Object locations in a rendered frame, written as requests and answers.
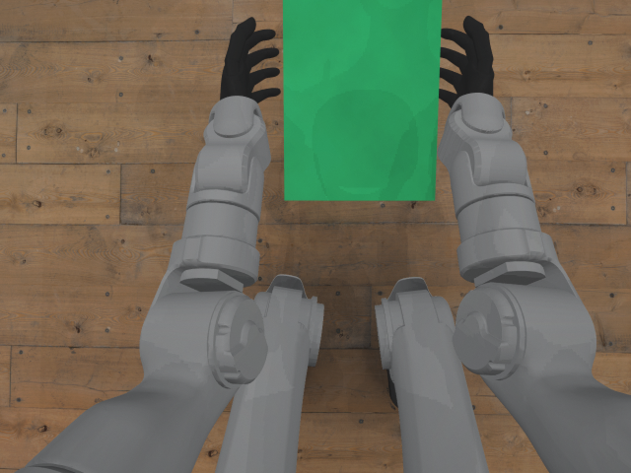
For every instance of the right robot foot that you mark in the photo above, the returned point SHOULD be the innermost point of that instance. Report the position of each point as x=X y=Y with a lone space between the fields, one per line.
x=391 y=388

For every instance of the left robot shin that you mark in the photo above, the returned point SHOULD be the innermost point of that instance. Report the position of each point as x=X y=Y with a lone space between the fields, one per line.
x=262 y=299

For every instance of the robot right forearm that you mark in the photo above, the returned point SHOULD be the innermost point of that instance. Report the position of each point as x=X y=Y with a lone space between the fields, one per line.
x=500 y=234

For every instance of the robot right upper arm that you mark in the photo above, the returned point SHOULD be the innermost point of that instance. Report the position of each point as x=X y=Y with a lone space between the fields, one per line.
x=535 y=347

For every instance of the robot left hand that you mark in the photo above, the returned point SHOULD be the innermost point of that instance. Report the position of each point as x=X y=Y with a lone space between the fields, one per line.
x=236 y=79

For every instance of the robot left upper arm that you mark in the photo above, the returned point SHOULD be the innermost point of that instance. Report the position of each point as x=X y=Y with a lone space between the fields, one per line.
x=196 y=349

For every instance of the robot left forearm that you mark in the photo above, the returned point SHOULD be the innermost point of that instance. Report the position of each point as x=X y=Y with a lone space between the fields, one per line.
x=217 y=249

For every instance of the robot right hand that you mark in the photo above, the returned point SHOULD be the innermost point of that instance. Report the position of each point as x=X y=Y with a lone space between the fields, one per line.
x=475 y=67

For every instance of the carton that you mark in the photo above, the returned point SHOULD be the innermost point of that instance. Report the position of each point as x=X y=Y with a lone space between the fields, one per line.
x=361 y=99

